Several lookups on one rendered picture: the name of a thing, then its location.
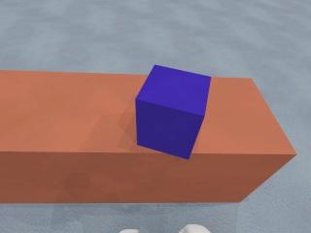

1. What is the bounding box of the pedestal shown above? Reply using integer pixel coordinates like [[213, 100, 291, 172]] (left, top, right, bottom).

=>
[[0, 70, 297, 204]]

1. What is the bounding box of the carton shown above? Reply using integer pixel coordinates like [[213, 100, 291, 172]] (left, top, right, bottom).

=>
[[135, 65, 212, 160]]

